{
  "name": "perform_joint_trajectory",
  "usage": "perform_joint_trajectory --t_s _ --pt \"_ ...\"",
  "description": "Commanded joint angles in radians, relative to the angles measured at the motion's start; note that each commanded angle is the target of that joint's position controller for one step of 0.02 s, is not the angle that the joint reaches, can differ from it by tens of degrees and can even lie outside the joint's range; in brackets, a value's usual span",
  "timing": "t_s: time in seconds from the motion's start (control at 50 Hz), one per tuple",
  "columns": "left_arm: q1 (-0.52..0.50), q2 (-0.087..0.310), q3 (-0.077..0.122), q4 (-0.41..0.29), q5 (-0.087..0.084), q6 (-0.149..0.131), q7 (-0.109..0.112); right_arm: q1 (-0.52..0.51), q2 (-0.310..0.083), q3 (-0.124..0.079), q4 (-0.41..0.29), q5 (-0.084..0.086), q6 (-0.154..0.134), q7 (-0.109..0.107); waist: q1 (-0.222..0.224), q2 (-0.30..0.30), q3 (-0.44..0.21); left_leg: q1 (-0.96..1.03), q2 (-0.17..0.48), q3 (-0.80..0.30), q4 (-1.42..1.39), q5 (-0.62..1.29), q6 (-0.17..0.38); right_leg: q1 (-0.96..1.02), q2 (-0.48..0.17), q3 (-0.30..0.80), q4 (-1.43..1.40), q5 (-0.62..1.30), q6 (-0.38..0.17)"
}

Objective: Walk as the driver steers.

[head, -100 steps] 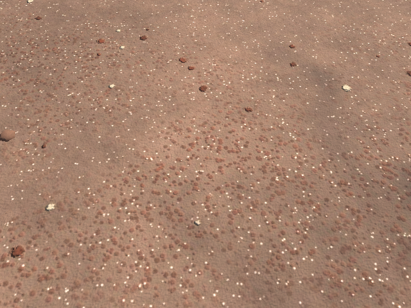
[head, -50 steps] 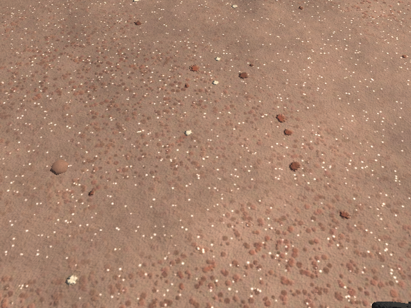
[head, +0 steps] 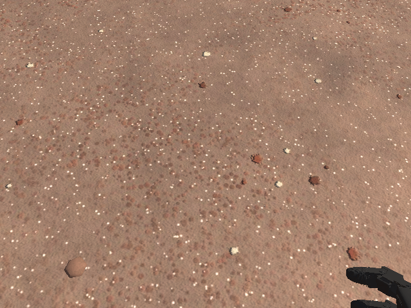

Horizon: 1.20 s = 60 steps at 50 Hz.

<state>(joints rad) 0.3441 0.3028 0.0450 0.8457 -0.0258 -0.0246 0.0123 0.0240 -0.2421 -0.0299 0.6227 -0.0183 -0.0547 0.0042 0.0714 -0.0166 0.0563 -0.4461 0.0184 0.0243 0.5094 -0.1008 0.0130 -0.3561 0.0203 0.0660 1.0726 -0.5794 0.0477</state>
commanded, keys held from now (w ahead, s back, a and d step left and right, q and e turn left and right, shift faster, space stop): e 0.62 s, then no key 0.38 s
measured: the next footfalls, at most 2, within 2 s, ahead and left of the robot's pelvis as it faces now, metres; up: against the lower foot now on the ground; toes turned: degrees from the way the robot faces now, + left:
right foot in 0.30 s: +0.09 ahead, -0.14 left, +0.00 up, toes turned -14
left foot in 0.78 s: +0.16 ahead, +0.08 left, +0.00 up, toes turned -28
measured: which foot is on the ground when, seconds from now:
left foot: down 0.00-0.32, up 0.34-0.76, down 0.78-1.00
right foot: up 0.00-0.28, down 0.30-0.78, up 0.80-1.00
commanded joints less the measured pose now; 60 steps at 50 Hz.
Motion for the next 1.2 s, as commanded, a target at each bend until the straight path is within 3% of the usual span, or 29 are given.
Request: perform_joint_trajectory --t_s 0.02,0.06,0.1,0.24,0.28,0.3,0.32,0.34,0.36,0.38,0.42,0.46,0.54,0.62,0.72,0.76,0.78,0.8,0.82,0.84,0.86,0.9,0.98,1.02,1.06,1.08,1.1,1.14,1.2 --pt "0.05 0.106 0.04 -0.067 0.002 0.046 0.024 0.083 -0.119 -0.041 -0.007 0.006 0.02 -0.01 -0.049 0.15 -0.187 0.312 0.292 -0.225 -0.177 0.283 0.219 -0.228 -0.095 0.005 0.121 0.038 0.043" --pt "0.068 0.066 0.037 -0.08 0.01 0.077 0.032 0.023 -0.139 -0.052 0.004 -0.011 0.015 -0.008 -0.018 0.178 -0.136 0.147 0.266 -0.139 -0.253 0.183 0.226 -0.122 -0.086 -0.04 0.075 0.114 0.052" --pt "0.038 0.062 0.041 -0.104 0.017 0.084 0.03 0.003 -0.148 -0.057 0.018 -0.011 0.009 -0.014 -0.016 0.164 -0.134 0.124 0.272 -0.086 -0.271 0.158 0.232 -0.091 -0.1 -0.046 -0.014 0.182 0.039" --pt "-0.086 0.093 0.048 -0.185 0.017 0.092 -0.013 0.016 -0.208 -0.078 0.073 0.022 0.037 -0.027 -0.047 0.138 -0.142 0.212 0.324 -0.022 -0.232 0.067 0.201 0.01 -0.102 -0.09 -0.3 0.263 -0.029" --pt "-0.06 0.094 0.056 -0.181 0.021 0.091 -0.021 0.011 -0.21 -0.08 0.09 0.04 0.048 -0.027 -0.022 0.118 -0.137 0.207 0.299 0.017 -0.153 -0.002 0.146 0.097 -0.068 -0.129 -0.46 0.339 -0.068" --pt "-0.038 0.116 0.067 -0.174 0.028 0.089 -0.017 0.05 -0.183 -0.075 0.11 0.041 0.055 -0.026 -0.022 0.075 -0.128 0.171 0.258 0.052 -0.07 -0.08 0.091 0.158 -0.049 -0.11 -0.539 0.396 -0.098" --pt "-0.02 0.2 0.09 -0.183 0.029 0.085 -0.002 0.098 -0.134 -0.064 0.123 0.022 0.062 -0.022 -0.043 -0.141 -0.098 0.053 0.151 0.157 0.167 -0.235 -0.006 0.225 -0.183 0.108 -0.693 0.633 -0.164" --pt "-0.05 0.299 0.102 -0.226 0.037 0.078 0.009 0.061 -0.117 -0.056 0.07 -0.01 0.063 -0.025 -0.058 -0.356 -0.065 -0.221 -0.011 0.145 0.427 -0.553 -0.094 0.28 -0.392 0.438 -0.742 0.809 -0.348" --pt "-0.023 0.266 0.095 -0.227 0.065 0.053 0.0 -0.026 -0.154 -0.068 0.055 -0.005 0.061 -0.034 0.011 -0.23 -0.126 -0.235 -0.022 -0.029 0.592 -0.573 -0.079 0.229 -0.394 0.459 -0.774 0.721 -0.407" --pt "-0.06 0.242 0.087 -0.226 0.063 0.032 -0.003 -0.022 -0.165 -0.075 0.059 0.017 0.063 -0.037 -0.02 -0.171 -0.119 -0.241 -0.003 -0.07 0.633 -0.484 -0.057 0.22 -0.344 0.378 -0.776 0.65 -0.36" --pt "-0.167 0.18 0.07 -0.247 0.023 0.024 0.006 0.029 -0.178 -0.087 0.1 0.01 0.071 -0.052 -0.067 -0.109 -0.117 -0.236 0.018 -0.09 0.609 -0.34 -0.053 0.214 -0.276 0.285 -0.754 0.602 -0.268" --pt "-0.18 0.156 0.057 -0.259 0.025 0.03 0.018 0.048 -0.17 -0.088 0.108 0.008 0.065 -0.049 -0.083 -0.112 -0.147 -0.172 -0.006 -0.085 0.624 -0.271 -0.068 0.196 -0.236 0.245 -0.74 0.689 -0.26" --pt "-0.144 0.171 0.065 -0.264 0.019 0.039 0.031 0.021 -0.132 -0.074 0.102 0.021 0.055 -0.042 -0.059 -0.104 -0.16 -0.155 -0.026 -0.099 0.424 -0.227 -0.093 0.264 -0.217 0.263 -0.717 0.685 -0.265" --pt "-0.151 0.191 0.075 -0.277 0.022 0.052 0.029 0.012 -0.137 -0.069 0.1 0.025 0.049 -0.028 -0.045 -0.134 -0.144 -0.05 -0.045 -0.109 0.268 -0.246 -0.098 0.208 -0.208 0.33 -0.712 0.599 -0.279" --pt "-0.183 0.164 0.061 -0.278 0.02 0.063 0.015 0.064 -0.147 -0.067 0.116 0.03 0.036 -0.007 -0.051 -0.142 -0.16 0.091 -0.041 -0.084 0.09 -0.231 -0.07 0.2 -0.199 0.378 -0.656 0.685 -0.265" --pt "-0.195 0.145 0.052 -0.272 0.01 0.067 0.018 0.113 -0.142 -0.065 0.131 0.021 0.027 0.002 -0.087 -0.118 -0.155 0.227 -0.026 -0.073 -0.133 -0.033 -0.033 0.153 -0.15 0.358 -0.617 0.624 -0.209" --pt "-0.164 0.115 0.042 -0.267 0.021 0.064 0.019 0.127 -0.187 -0.072 0.128 0.003 0.026 0.0 -0.072 -0.037 -0.162 0.316 0.085 -0.166 -0.17 0.062 0.007 0.084 -0.096 0.307 -0.549 0.476 -0.153" --pt "-0.108 0.076 0.03 -0.274 0.036 0.055 0.016 0.09 -0.263 -0.082 0.116 -0.009 0.032 -0.008 -0.002 0.194 -0.147 0.36 0.247 -0.349 -0.178 0.268 0.112 -0.033 0.051 0.155 -0.409 0.179 -0.09" --pt "-0.155 0.125 0.044 -0.282 0.04 0.048 0.019 0.082 -0.212 -0.068 0.117 -0.025 0.029 -0.007 -0.043 0.261 -0.126 0.276 0.353 -0.469 -0.211 0.263 0.261 -0.074 0.064 0.097 -0.282 -0.022 -0.039" --pt "-0.166 0.186 0.066 -0.266 0.03 0.047 0.023 0.065 -0.192 -0.061 0.108 -0.019 0.023 -0.007 -0.062 0.198 -0.102 0.265 0.338 -0.448 -0.218 0.231 0.281 -0.085 0.044 0.107 -0.136 -0.029 -0.013" --pt "-0.165 0.185 0.074 -0.251 0.024 0.051 0.025 0.055 -0.194 -0.062 0.113 -0.005 0.022 -0.012 -0.058 0.169 -0.097 0.285 0.296 -0.398 -0.204 0.208 0.251 -0.116 0.046 0.11 -0.061 0.004 0.004" --pt "-0.146 0.135 0.065 -0.227 0.025 0.065 0.028 0.035 -0.169 -0.05 0.119 0.02 0.021 -0.016 -0.052 0.151 -0.08 0.309 0.245 -0.318 -0.177 0.229 0.209 -0.131 0.029 0.129 -0.042 0.062 0.035" --pt "-0.186 0.038 0.025 -0.219 0.021 0.059 0.017 0.057 -0.161 -0.044 0.148 0.015 0.045 -0.017 -0.084 0.192 -0.11 0.331 0.168 -0.204 -0.137 0.324 0.18 0.018 -0.014 -0.004 -0.352 0.12 0.053" --pt "-0.171 0.054 0.031 -0.199 0.011 0.057 0.016 0.083 -0.178 -0.045 0.164 0.02 0.055 -0.017 -0.087 0.196 -0.123 0.344 0.17 -0.214 -0.112 0.339 0.179 0.1 -0.008 -0.036 -0.534 0.233 0.043" --pt "-0.142 0.078 0.035 -0.174 0.021 0.058 0.016 0.114 -0.167 -0.036 0.182 0.031 0.05 -0.013 -0.074 0.162 -0.115 0.295 0.149 -0.209 -0.109 0.259 0.125 0.238 -0.014 -0.025 -0.757 0.464 0.003" --pt "-0.144 0.127 0.041 -0.183 0.031 0.059 0.023 0.133 -0.154 -0.029 0.186 0.017 0.036 -0.007 -0.09 0.09 -0.137 0.233 0.129 -0.19 -0.098 0.168 0.07 0.33 -0.087 0.053 -0.725 0.637 -0.028" --pt "-0.153 0.183 0.053 -0.176 0.035 0.063 0.025 0.164 -0.143 -0.026 0.189 0.003 0.021 0.002 -0.135 -0.048 -0.147 0.213 0.054 -0.114 -0.098 0.036 0.02 0.321 -0.124 0.081 -0.641 0.696 -0.08" --pt "-0.166 0.086 0.032 -0.169 0.047 0.053 0.005 0.085 -0.148 -0.023 0.204 0.003 0.022 0.001 -0.085 -0.041 -0.114 0.275 0.017 -0.062 -0.079 -0.069 -0.038 0.203 -0.1 0.079 -0.667 0.474 -0.102" --pt "-0.161 0.083 0.025 -0.144 0.046 0.03 0.003 0.082 -0.137 -0.021 0.224 0.008 0.043 -0.014 -0.089 -0.059 -0.053 0.271 0.02 -0.065 -0.068 -0.037 -0.034 0.144 -0.086 0.074 -0.684 0.457 -0.077"
Velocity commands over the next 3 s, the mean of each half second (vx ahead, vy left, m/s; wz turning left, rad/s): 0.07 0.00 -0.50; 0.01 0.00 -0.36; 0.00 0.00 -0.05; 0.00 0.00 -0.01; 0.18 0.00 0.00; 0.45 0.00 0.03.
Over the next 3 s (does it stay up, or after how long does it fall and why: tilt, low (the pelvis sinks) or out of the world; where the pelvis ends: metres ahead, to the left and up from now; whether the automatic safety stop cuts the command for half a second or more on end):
stays up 0.34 -0.20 0.01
